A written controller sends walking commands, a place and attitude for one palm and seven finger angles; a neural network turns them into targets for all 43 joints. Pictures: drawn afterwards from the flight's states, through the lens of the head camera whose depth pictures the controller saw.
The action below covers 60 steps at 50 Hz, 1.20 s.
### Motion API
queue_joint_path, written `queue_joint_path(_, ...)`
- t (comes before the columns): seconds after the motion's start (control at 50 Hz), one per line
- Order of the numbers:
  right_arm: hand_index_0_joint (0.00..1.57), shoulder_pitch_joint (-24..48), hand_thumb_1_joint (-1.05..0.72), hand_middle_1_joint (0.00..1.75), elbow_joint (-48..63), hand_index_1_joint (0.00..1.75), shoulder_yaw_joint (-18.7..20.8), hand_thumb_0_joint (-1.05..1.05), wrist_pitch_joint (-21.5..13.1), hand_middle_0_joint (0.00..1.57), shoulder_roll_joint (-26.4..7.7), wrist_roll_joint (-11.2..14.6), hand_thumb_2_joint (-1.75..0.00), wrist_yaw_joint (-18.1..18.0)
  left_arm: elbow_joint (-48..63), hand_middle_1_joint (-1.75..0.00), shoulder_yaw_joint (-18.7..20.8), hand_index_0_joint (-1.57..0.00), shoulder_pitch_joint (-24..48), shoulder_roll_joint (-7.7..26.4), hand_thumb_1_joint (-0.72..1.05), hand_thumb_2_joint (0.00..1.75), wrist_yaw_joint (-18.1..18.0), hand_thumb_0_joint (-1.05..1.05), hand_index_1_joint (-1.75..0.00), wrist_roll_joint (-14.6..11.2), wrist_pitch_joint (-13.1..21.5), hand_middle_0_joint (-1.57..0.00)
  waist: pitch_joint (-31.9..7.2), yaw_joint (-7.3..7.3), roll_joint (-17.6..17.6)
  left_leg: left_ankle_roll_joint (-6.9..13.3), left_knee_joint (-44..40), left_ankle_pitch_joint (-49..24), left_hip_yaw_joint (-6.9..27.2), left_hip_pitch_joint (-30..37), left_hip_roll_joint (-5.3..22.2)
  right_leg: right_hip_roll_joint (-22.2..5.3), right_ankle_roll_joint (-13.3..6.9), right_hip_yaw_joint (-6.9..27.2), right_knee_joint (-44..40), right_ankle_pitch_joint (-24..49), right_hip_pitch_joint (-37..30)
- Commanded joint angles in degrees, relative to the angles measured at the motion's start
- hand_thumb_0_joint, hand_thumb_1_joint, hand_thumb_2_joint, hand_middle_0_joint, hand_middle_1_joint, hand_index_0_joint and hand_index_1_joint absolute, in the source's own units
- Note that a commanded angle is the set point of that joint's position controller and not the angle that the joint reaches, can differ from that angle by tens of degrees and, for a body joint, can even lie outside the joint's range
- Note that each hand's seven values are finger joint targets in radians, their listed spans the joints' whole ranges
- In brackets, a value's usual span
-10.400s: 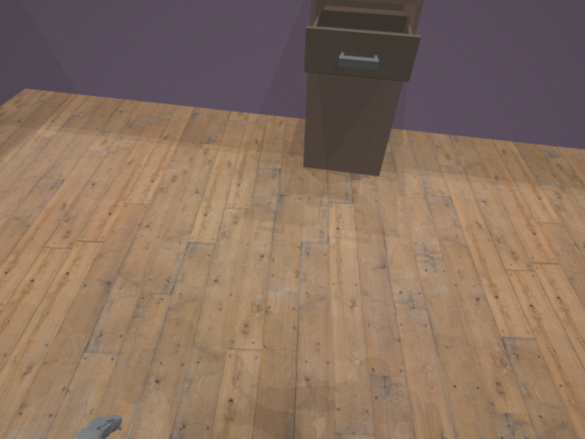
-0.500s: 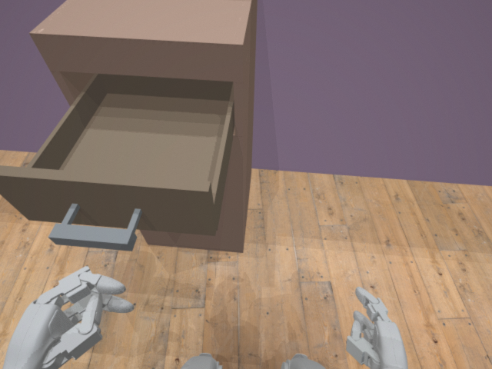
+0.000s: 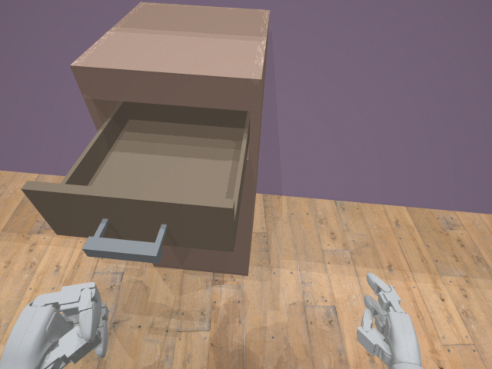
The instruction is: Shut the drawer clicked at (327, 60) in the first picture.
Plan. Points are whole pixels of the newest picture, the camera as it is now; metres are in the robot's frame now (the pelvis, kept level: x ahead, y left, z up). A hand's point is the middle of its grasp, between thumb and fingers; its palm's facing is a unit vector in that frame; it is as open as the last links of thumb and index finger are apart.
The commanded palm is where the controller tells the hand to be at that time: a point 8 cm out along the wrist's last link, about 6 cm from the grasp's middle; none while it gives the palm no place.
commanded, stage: raise the hand and make a fist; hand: left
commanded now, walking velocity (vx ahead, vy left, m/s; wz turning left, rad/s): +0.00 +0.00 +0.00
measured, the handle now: (128, 238) +0.32 +0.24 +0.02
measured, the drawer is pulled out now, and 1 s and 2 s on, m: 0.28 0.28 0.28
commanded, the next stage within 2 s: bring the fist close to the handle in 0.64 s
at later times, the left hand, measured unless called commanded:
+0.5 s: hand (98, 328) +0.15 +0.19 +0.11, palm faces +0.04 -0.99 -0.12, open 3.2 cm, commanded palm +0.08 +0.25 +0.12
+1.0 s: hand (103, 325) +0.16 +0.20 +0.09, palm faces +0.07 -0.99 -0.11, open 3.2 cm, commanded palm +0.11 +0.26 +0.10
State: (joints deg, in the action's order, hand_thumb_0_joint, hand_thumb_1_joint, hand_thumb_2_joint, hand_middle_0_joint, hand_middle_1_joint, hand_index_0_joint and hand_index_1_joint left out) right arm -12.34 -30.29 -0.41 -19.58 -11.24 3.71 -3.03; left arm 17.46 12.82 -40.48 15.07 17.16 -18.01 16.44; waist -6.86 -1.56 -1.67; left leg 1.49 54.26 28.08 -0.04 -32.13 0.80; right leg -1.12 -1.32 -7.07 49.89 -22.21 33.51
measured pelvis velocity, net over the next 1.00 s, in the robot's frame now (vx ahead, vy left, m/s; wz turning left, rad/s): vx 0.00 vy -0.03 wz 0.01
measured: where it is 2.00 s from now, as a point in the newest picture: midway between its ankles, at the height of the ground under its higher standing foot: outside the picture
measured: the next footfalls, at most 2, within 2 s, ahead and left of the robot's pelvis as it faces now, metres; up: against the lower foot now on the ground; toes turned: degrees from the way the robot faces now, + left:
none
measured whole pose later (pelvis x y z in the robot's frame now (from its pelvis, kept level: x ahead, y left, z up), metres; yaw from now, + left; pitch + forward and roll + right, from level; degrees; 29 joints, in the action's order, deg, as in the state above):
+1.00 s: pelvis +0.00 -0.03 +0.01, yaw +1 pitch +5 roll -1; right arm -12.7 -35.3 -0.6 -22.7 -13.1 4.2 -4.8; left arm 7.8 17.5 -34.5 15.5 21.2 -20.0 16.6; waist -4.5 -1.9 -2.6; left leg -0.9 48.0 25.1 1.3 -28.1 2.1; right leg 0.5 -3.5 -8.3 44.6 -20.3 29.7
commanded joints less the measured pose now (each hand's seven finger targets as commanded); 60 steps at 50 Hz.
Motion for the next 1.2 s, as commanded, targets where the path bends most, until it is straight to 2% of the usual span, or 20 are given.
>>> queue_joint_path(0.0, 0.20, 5.7, -0.90, 0.30, 10.0, 0.30, 1.9, 0.00, -4.0, 0.20, -7.3, 0.0, -0.90, -0.3, 14.7, -1.60, 3.7, -1.40, -3.7, 5.6, 0.90, 0.90, -0.8, 0.00, -1.60, -0.5, 1.0, -1.40, -1.2, -1.38, -2.9, -1.4, -13.3, -12.6, 3.7, 1.9, -0.3, 2.0, -0.7, 1.4, -8.0, 3.9, -5.9)
queue_joint_path(0.06, 0.20, 5.4, -0.90, 0.30, 9.8, 0.30, 1.6, 0.00, -4.2, 0.20, -7.2, -0.1, -0.90, -0.2, 16.6, -1.60, 3.5, -1.40, -3.6, 5.5, 0.90, 0.90, -1.5, 0.00, -1.60, -0.2, 0.3, -1.40, -1.2, -1.29, -1.2, -1.9, -13.7, -13.2, 4.0, 2.5, -0.1, 2.2, -0.5, 0.9, -8.0, 4.7, -6.0)
queue_joint_path(0.12, 0.20, 5.0, -0.90, 0.30, 9.5, 0.30, 1.2, 0.00, -4.7, 0.20, -7.1, -0.1, -0.90, 0.1, 18.9, -1.60, 2.2, -1.40, -2.8, 4.7, 0.90, 0.90, -1.8, 0.00, -1.60, 0.4, 0.3, -1.40, -1.4, -1.11, -4.1, -2.5, -14.4, -14.2, 4.2, 4.4, -0.1, 2.2, -0.6, 0.7, -8.2, 5.5, -6.2)
queue_joint_path(0.18, 0.20, 5.1, -0.90, 0.30, 9.0, 0.30, 1.2, 0.00, -5.1, 0.20, -7.4, -0.1, -0.90, -0.1, 19.1, -1.60, 3.2, -1.40, -2.8, 6.1, 0.90, 0.90, -1.7, 0.00, -1.60, 0.7, -0.1, -1.40, -2.0, -1.08, -1.0, -2.3, -14.5, -14.7, 4.4, 4.7, -0.1, 2.3, -0.5, 0.8, -8.9, 6.5, -7.3)
queue_joint_path(0.22, 0.20, 5.1, -0.90, 0.30, 9.0, 0.30, 1.0, 0.00, -5.5, 0.20, -7.2, 0.2, -0.90, -0.1, 20.4, -1.60, 2.7, -1.40, -1.9, 5.7, 0.90, 0.90, -1.4, 0.00, -1.60, 0.7, -0.3, -1.40, -1.4, -0.95, -3.0, -2.5, -15.0, -14.7, 4.2, 5.6, -0.1, 2.2, -0.5, 0.9, -9.5, 6.6, -7.6)
queue_joint_path(0.34, 0.20, 5.8, -0.90, 0.30, 8.4, 0.30, 1.1, 0.00, -5.8, 0.20, -7.0, 0.5, -0.90, -0.5, 16.9, -1.60, 3.9, -1.40, -4.3, 5.4, 0.90, 0.90, -0.7, 0.00, -1.60, 0.1, -1.8, -1.40, -0.7, -1.69, -1.5, -2.5, -15.4, -16.2, 3.6, 5.2, -0.5, 2.1, -0.5, 1.0, -10.5, 8.9, -9.6)
queue_joint_path(0.46, 0.20, 5.9, -0.90, 0.30, 8.1, 0.30, 1.5, 0.00, -6.1, 0.20, -6.4, 0.4, -0.90, -0.3, 18.2, -1.60, 6.5, -1.40, -6.0, 7.0, 0.90, 0.90, -1.1, 0.00, -1.60, -0.5, -0.2, -1.40, -2.5, -2.32, -3.0, -2.3, -14.8, -18.9, 2.5, 5.9, -0.9, 1.9, -0.6, 1.8, -10.9, 11.9, -11.5)
queue_joint_path(0.48, 0.20, 6.2, -0.90, 0.30, 7.7, 0.30, 1.6, 0.00, -6.1, 0.20, -6.4, 0.2, -0.90, -0.4, 17.4, -1.60, 7.2, -1.40, -6.9, 7.2, 0.90, 0.90, -1.3, 0.00, -1.60, -0.6, 0.1, -1.40, -2.5, -2.52, -1.9, -2.2, -14.6, -19.1, 2.5, 5.5, -0.9, 2.0, -0.7, 2.0, -11.1, 12.1, -12.0)
queue_joint_path(0.52, 0.20, 6.0, -0.90, 0.30, 7.4, 0.30, 1.8, 0.00, -6.1, 0.20, -6.5, 0.5, -0.90, -0.3, 16.4, -1.60, 7.3, -1.40, -6.9, 6.7, 0.90, 0.90, -1.0, 0.00, -1.60, -1.1, 0.9, -1.40, -1.2, -2.15, -1.4, -2.2, -14.6, -17.9, 2.3, 4.8, -0.9, 2.0, -0.6, 2.3, -11.6, 11.3, -11.5)
queue_joint_path(0.54, 0.20, 6.0, -0.90, 0.30, 7.6, 0.30, 1.8, 0.00, -6.2, 0.20, -6.5, 0.5, -0.90, -0.4, 16.7, -1.60, 6.9, -1.40, -6.6, 6.5, 0.90, 0.90, -0.7, 0.00, -1.60, -1.5, 1.4, -1.40, -1.4, -2.02, -2.7, -1.8, -14.2, -17.1, 2.0, 4.9, -1.1, 1.8, -0.5, 3.0, -12.0, 10.7, -11.2)
queue_joint_path(0.56, 0.20, 5.8, -0.90, 0.30, 7.3, 0.30, 1.8, 0.00, -6.3, 0.20, -6.6, 0.6, -0.90, -0.6, 15.5, -1.60, 7.9, -1.40, -6.1, 7.3, 0.90, 0.90, -0.6, 0.00, -1.60, -1.8, 1.5, -1.40, -1.2, -1.81, -0.9, -1.7, -14.1, -16.3, 2.1, 4.2, -1.0, 1.7, -0.4, 3.5, -12.6, 9.7, -11.3)
queue_joint_path(0.6, 0.20, 6.0, -0.90, 0.30, 6.6, 0.30, 1.7, 0.00, -6.3, 0.20, -6.8, 0.8, -0.90, -1.0, 13.6, -1.60, 7.7, -1.40, -4.4, 7.0, 0.90, 0.90, 0.0, 0.00, -1.60, -2.2, 1.9, -1.40, 0.9, -1.27, -2.1, -1.4, -14.1, -13.8, 2.0, 3.5, -1.1, 1.6, -0.4, 4.7, -14.2, 6.1, -10.4)
queue_joint_path(0.68, 0.20, 6.1, -0.90, 0.30, 6.1, 0.30, 1.8, 0.00, -7.1, 0.20, -7.2, 0.8, -0.90, -1.7, 11.5, -1.60, 9.0, -1.40, -2.5, 8.5, 0.90, 0.90, 1.3, 0.00, -1.60, -2.8, 2.5, -1.40, -0.2, -1.17, 0.5, -0.7, -13.4, -12.9, 2.2, 3.2, -1.1, 1.1, -0.2, 6.7, -15.9, 3.5, -11.3)
queue_joint_path(0.72, 0.20, 5.8, -0.90, 0.30, 6.0, 0.30, 1.8, 0.00, -7.3, 0.20, -7.3, 1.1, -0.90, -1.9, 10.8, -1.60, 9.2, -1.40, -1.0, 8.9, 0.90, 0.90, 2.1, 0.00, -1.60, -3.0, 2.6, -1.40, 0.1, -0.83, -0.9, -0.6, -13.4, -12.3, 1.9, 3.4, -1.1, 0.8, -0.1, 7.6, -16.7, 2.3, -11.0)
queue_joint_path(0.82, 0.20, 5.4, -0.90, 0.30, 4.4, 0.30, 1.9, 0.00, -7.2, 0.20, -7.8, 1.0, -0.90, -2.5, 3.2, -1.60, 10.0, -1.40, 4.3, 8.8, 0.90, 0.90, 3.3, 0.00, -1.60, -4.0, 3.3, -1.40, 2.7, 0.21, 2.2, -0.5, -12.4, -9.6, 2.0, 0.9, -1.2, 0.3, 0.5, 9.7, -18.6, -3.3, -9.2)
queue_joint_path(0.92, 0.20, 5.2, -0.90, 0.30, 4.4, 0.30, 2.2, 0.00, -7.1, 0.20, -7.7, 0.5, -0.90, -2.1, 1.8, -1.60, 11.1, -1.40, 4.8, 9.7, 0.90, 0.90, 4.1, 0.00, -1.60, -3.4, 4.5, -1.40, -2.2, -0.61, -1.1, -0.4, -11.5, -12.8, 1.6, 1.2, -1.5, -0.5, 0.5, 10.1, -16.8, 1.5, -11.7)
queue_joint_path(0.94, 0.20, 5.0, -0.90, 0.30, 4.4, 0.30, 2.3, 0.00, -7.0, 0.20, -7.9, 0.4, -0.90, -2.0, 1.6, -1.60, 10.9, -1.40, 5.9, 9.9, 0.90, 0.90, 4.3, 0.00, -1.60, -3.1, 4.7, -1.40, -2.8, -0.20, 0.0, -0.3, -11.4, -13.3, 1.5, 1.1, -1.5, -0.5, 0.6, 9.8, -16.4, 2.4, -11.9)
queue_joint_path(1.0, 0.20, 4.9, -0.90, 0.30, 3.5, 0.30, 2.3, 0.00, -6.6, 0.20, -7.9, 0.1, -0.90, -1.8, -0.5, -1.60, 10.8, -1.40, 8.1, 9.5, 0.90, 0.90, 4.5, 0.00, -1.60, -3.2, 5.5, -1.40, -2.0, 0.16, -0.9, -0.4, -11.0, -13.5, 1.5, 0.1, -1.5, -0.4, 0.5, 9.5, -15.6, 3.4, -11.2)
queue_joint_path(1.1, 0.20, 4.7, -0.90, 0.30, 3.5, 0.30, 3.1, 0.00, -5.6, 0.20, -8.1, -0.2, -0.90, -1.6, -4.5, -1.60, 11.5, -1.40, 7.3, 8.7, 0.90, 0.90, 4.5, 0.00, -1.60, -3.3, 6.2, -1.40, -3.6, -0.24, 1.7, -0.3, -10.3, -14.7, 1.5, -1.3, -1.7, -0.3, 0.6, 8.8, -13.7, 5.5, -10.9)
queue_joint_path(1.18, 0.20, 4.7, -0.90, 0.30, 3.7, 0.30, 3.3, 0.00, -5.0, 0.20, -8.4, -0.5, -0.90, -1.1, -3.9, -1.60, 10.2, -1.40, 8.5, 8.3, 0.90, 0.90, 4.6, 0.00, -1.60, -2.7, 7.0, -1.40, -4.6, 0.11, -1.0, -0.2, -9.8, -16.1, 1.5, -1.3, -1.7, 0.1, 0.2, 7.2, -11.2, 8.1, -9.5)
